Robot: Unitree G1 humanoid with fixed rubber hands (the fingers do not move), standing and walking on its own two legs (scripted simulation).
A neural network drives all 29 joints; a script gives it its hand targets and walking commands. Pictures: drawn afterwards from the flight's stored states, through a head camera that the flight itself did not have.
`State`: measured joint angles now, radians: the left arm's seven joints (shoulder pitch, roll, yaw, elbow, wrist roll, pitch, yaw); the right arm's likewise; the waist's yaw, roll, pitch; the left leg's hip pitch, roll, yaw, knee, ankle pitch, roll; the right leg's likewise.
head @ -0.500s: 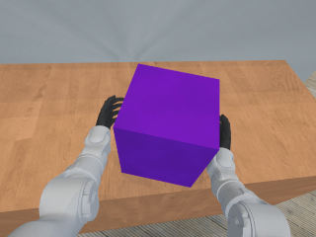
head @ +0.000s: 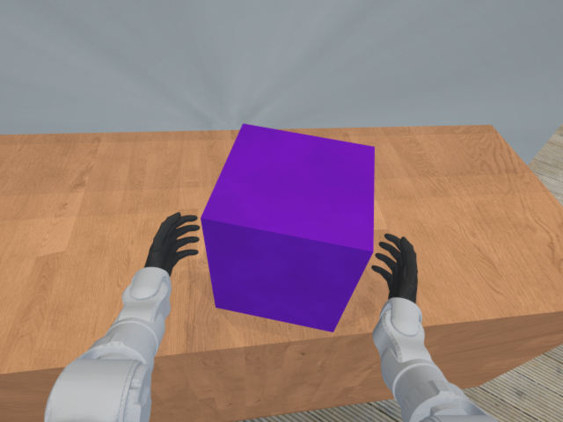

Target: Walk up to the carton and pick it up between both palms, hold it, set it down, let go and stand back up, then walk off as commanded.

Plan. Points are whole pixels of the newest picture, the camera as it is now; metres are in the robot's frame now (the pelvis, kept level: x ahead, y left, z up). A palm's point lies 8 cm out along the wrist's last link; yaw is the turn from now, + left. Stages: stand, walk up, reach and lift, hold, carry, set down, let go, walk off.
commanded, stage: set down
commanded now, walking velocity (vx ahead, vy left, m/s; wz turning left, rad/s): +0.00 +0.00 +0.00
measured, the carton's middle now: (290, 232) +0.41 -0.02 +0.02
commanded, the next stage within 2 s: none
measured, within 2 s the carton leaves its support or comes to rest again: neither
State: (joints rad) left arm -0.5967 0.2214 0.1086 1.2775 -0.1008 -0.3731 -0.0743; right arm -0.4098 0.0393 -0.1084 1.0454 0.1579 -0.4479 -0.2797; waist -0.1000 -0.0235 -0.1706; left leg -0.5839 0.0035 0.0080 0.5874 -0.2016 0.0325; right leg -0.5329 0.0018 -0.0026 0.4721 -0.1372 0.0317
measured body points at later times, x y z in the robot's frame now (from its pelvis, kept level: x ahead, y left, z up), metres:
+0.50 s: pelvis +0.01 +0.00 +0.00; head +0.01 +0.03 +0.45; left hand +0.33 +0.20 -0.01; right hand +0.25 -0.20 +0.01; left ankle +0.05 +0.09 -0.73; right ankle +0.05 -0.15 -0.73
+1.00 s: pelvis +0.02 +0.00 +0.01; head +0.01 +0.03 +0.46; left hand +0.27 +0.23 -0.01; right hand +0.21 -0.20 +0.00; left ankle +0.05 +0.09 -0.73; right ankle +0.05 -0.15 -0.73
